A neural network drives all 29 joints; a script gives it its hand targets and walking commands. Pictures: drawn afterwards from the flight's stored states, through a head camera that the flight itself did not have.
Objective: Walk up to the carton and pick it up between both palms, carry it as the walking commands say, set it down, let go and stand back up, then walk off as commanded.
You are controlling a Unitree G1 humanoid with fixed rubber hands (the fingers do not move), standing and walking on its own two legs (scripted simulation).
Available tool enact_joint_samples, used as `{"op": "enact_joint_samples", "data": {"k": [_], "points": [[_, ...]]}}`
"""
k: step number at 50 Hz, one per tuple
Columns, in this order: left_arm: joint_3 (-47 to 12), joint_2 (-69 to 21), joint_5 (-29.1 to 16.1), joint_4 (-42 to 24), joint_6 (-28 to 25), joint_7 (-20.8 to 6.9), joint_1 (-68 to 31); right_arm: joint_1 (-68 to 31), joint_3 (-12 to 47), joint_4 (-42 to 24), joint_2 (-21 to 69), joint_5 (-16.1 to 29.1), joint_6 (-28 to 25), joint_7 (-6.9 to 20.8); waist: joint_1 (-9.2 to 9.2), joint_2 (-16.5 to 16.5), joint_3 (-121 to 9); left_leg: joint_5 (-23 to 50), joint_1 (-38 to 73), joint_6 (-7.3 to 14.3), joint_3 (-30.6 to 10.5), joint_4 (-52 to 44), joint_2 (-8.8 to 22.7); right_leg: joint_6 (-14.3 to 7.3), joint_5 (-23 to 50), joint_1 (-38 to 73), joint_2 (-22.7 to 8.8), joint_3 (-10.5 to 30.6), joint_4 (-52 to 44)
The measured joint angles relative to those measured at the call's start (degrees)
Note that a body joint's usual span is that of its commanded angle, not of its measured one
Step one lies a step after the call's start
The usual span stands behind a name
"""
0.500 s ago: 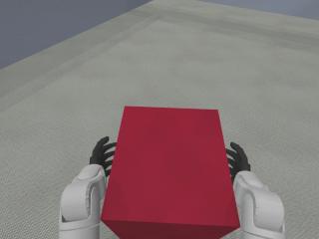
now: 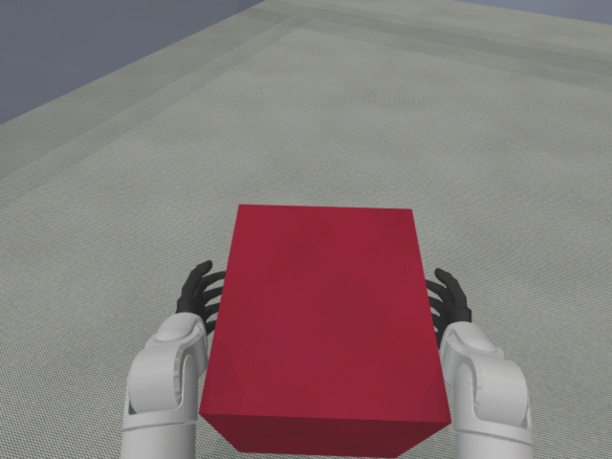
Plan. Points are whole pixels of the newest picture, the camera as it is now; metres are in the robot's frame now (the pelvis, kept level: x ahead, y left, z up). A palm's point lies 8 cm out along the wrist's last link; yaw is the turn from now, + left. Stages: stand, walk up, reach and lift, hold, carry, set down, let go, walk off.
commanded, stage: carry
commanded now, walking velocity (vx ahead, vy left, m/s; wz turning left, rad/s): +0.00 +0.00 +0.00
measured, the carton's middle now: (320, 337) +0.28 +0.00 -0.01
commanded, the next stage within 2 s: hold in 0.54 s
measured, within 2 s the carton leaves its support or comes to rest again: neither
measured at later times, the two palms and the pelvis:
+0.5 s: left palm (194, 328) +0.25 +0.16 +0.06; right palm (459, 339) +0.25 -0.17 +0.06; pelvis -0.01 +0.00 +0.00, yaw +0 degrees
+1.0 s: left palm (198, 338) +0.26 +0.16 +0.02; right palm (448, 350) +0.25 -0.16 +0.02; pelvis -0.03 +0.01 +0.00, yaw -4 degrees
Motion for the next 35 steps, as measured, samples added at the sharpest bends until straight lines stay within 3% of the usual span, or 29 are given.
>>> {"op": "enact_joint_samples", "data": {"k": [15, 27, 31, 35], "points": [[0.1, 0.4, 1.0, 3.8, -4.1, -0.8, -0.3, -0.5, 0.0, 3.7, 0.0, -1.4, -3.9, 0.7, -0.07, -0.1, 0.0, 0.6, -0.7, -0.1, 0.2, 0.2, 0.3, -0.3, 0.6, -0.9, 0.2, 0.2, 0.2], [-0.5, 0.0, 0.6, -0.8, -1.7, -0.7, 0.9, 0.9, 0.5, -1.1, 0.0, -0.8, -1.4, 0.6, 0.03, -0.1, -0.2, 0.9, -1.1, -0.1, 0.4, 0.2, 0.4, -0.3, 1.0, -1.4, 0.2, 0.5, 0.3], [-2.5, 3.4, 2.6, 8.1, -7.1, -1.2, -0.3, -1.7, 3.4, 9.0, -2.9, -2.9, -6.9, 1.0, 0.64, 0.3, 8.1, 1.6, 6.5, 0.8, -2.8, -2.2, -1.5, -0.4, 2.3, 6.0, 1.5, 2.8, -2.5], [-5.1, 5.0, 1.1, 6.3, -8.7, 0.3, 3.1, 2.0, 7.1, 8.5, -4.9, -0.6, -9.9, -0.9, 1.97, 0.5, 11.2, 1.3, 8.0, 0.5, -4.2, -2.2, -2.0, -0.4, 2.7, 7.1, 2.2, 4.5, -2.6]]}}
